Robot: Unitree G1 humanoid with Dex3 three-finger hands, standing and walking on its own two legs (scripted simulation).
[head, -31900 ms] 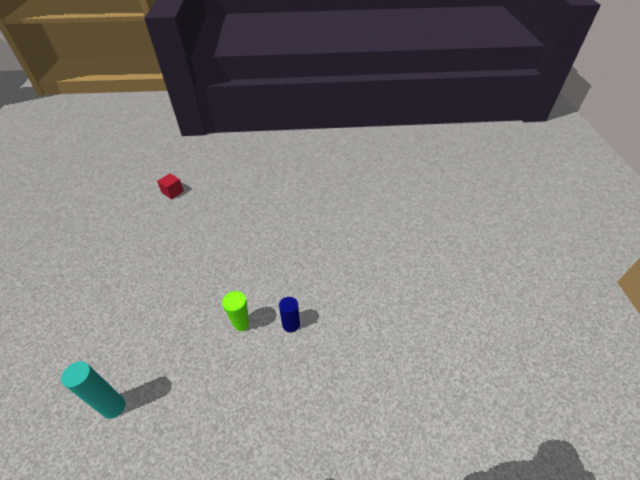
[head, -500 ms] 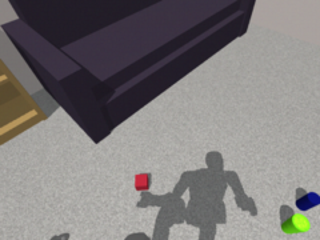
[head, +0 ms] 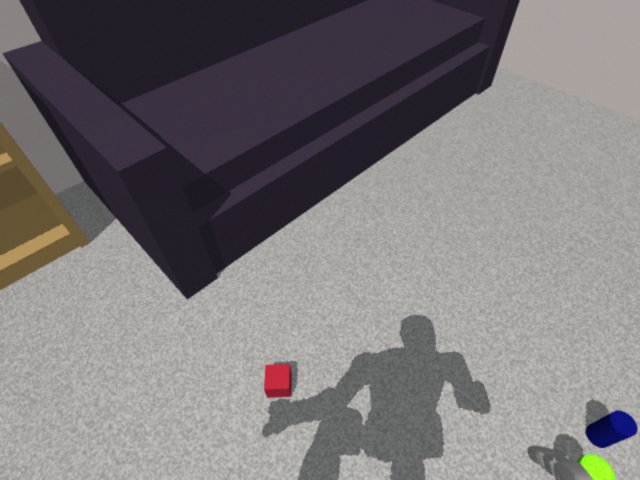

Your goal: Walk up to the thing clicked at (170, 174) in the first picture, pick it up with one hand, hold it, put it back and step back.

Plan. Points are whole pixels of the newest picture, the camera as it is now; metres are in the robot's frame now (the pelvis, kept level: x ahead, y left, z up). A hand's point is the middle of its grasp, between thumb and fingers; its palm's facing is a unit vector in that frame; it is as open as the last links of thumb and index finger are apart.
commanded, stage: walk up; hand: left
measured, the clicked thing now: (278, 380) +0.50 +0.18 -0.74
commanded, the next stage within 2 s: none
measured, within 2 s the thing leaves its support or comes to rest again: neither
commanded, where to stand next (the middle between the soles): +0.07 -0.01 m, yaw +1 degrees
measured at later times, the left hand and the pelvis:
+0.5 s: hand out of the picture +0.07 +0.25 -0.15, palm faces -0.04 -0.95 -0.32, open 7.4 cm; pelvis -0.01 +0.00 +0.01, yaw +0 degrees
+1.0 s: hand out of the picture +0.08 +0.27 -0.15, palm faces -0.01 -0.94 -0.35, open 7.4 cm; pelvis +0.04 +0.01 +0.00, yaw +0 degrees
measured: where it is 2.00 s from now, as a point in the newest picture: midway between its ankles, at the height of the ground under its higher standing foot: outside the picture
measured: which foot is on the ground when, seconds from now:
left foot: down 0.00-1.00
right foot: down 0.00-1.00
